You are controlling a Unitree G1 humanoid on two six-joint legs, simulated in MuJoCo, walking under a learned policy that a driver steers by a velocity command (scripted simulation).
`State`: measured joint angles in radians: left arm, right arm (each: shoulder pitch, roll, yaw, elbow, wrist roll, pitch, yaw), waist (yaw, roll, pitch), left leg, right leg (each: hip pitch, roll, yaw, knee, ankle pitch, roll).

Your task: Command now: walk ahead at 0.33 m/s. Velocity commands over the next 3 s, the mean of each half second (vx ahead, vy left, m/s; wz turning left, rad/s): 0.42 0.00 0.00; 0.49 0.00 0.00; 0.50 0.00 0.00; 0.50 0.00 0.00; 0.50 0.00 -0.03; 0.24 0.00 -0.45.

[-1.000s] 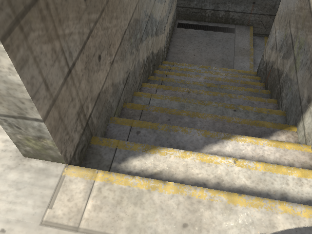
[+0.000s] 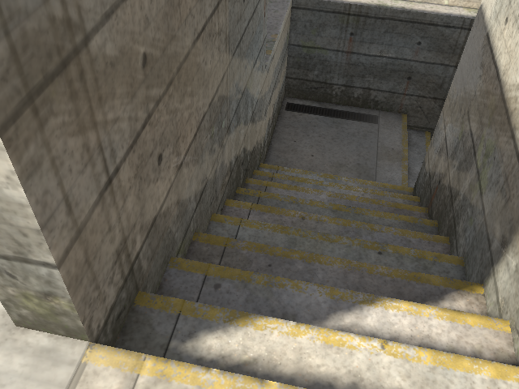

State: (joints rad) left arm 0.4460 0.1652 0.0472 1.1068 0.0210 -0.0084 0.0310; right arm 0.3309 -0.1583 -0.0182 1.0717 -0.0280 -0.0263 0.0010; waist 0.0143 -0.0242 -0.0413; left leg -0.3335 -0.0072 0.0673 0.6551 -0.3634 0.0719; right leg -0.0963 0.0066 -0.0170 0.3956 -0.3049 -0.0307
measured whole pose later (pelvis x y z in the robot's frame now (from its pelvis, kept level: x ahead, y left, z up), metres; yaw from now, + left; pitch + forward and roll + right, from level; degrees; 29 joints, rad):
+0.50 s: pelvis +0.22 -0.01 -0.02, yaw +0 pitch +1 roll +1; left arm -0.02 0.18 0.04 0.85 0.03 -0.04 -0.04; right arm 0.53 -0.13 -0.02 1.07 -0.02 -0.09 -0.02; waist -0.06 -0.02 0.06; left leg 0.16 -0.03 0.05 0.27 -0.43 0.03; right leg -0.57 0.01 -0.08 0.58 -0.06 -0.10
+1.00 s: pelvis +0.47 -0.03 +0.00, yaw +0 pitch -1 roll +0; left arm 0.51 0.22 0.03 0.99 0.02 -0.09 0.00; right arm 0.17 -0.22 -0.07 0.96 -0.03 0.06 0.00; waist 0.04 0.02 -0.01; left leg -0.61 0.04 -0.04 0.95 -0.05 0.04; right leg -0.01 0.10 -0.05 0.36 -0.34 -0.11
